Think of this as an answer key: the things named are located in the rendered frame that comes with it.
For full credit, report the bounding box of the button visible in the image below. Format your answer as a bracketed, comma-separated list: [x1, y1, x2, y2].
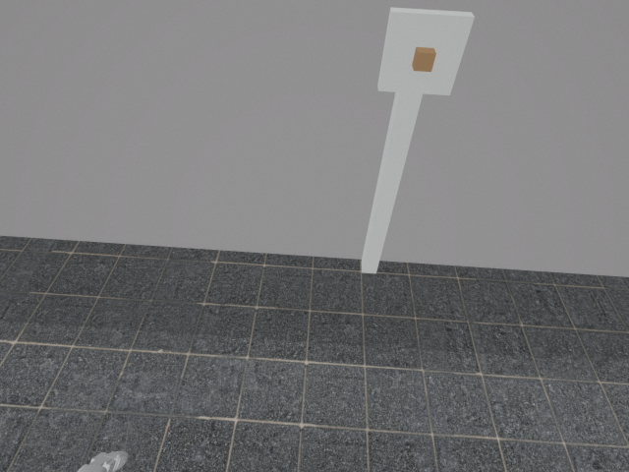
[412, 47, 436, 72]

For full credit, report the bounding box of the left robot hand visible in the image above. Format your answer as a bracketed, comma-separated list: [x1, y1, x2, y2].
[77, 451, 128, 472]

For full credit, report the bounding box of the panel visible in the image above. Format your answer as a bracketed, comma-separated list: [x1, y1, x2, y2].
[362, 7, 475, 273]

